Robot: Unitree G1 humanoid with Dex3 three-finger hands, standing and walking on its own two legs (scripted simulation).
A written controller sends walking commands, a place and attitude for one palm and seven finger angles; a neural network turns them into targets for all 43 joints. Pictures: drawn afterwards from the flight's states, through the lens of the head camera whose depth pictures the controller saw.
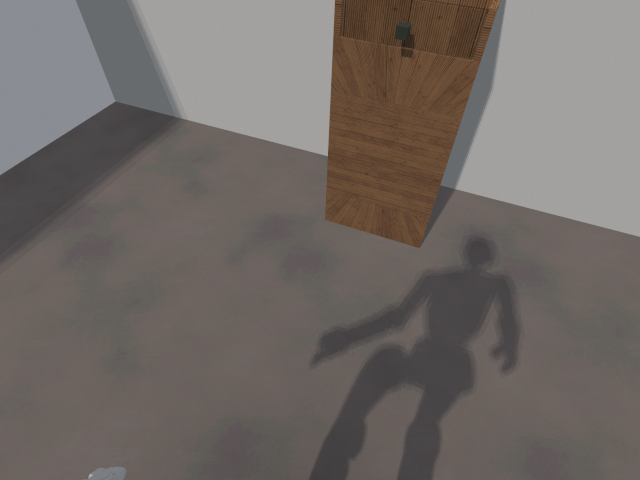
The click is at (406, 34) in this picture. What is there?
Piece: drawer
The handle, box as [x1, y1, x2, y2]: [395, 22, 410, 40]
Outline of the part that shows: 399,22 396,27 395,38 406,40 409,33 410,24 409,22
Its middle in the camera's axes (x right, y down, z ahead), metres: +0.23 -0.57 +1.06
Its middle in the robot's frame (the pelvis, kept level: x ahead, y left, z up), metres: +1.20 -0.17 +0.09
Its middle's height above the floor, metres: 0.86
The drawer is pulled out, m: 0.00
